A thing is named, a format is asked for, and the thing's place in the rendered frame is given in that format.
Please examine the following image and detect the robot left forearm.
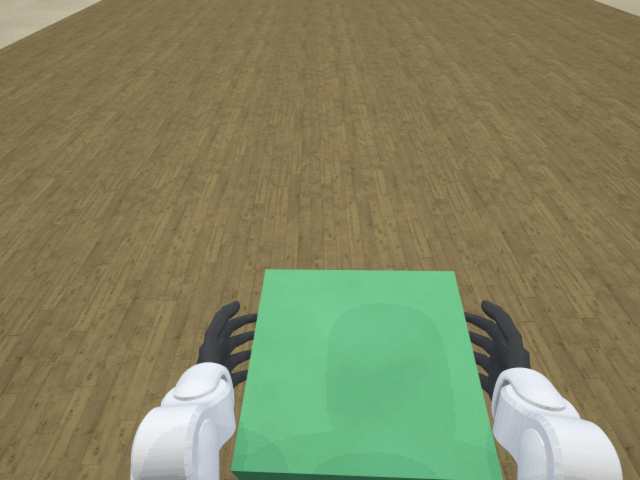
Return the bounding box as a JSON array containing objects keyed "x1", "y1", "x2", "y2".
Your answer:
[{"x1": 130, "y1": 362, "x2": 236, "y2": 480}]

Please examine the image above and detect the carton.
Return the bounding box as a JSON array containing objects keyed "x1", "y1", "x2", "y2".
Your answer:
[{"x1": 231, "y1": 269, "x2": 503, "y2": 480}]

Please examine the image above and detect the robot right forearm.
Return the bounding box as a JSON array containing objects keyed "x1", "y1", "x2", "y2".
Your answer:
[{"x1": 491, "y1": 368, "x2": 623, "y2": 480}]

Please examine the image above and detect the robot left hand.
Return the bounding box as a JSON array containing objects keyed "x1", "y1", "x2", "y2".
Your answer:
[{"x1": 196, "y1": 301, "x2": 258, "y2": 389}]

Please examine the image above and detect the robot right hand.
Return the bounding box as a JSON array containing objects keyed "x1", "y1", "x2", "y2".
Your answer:
[{"x1": 464, "y1": 300, "x2": 531, "y2": 401}]

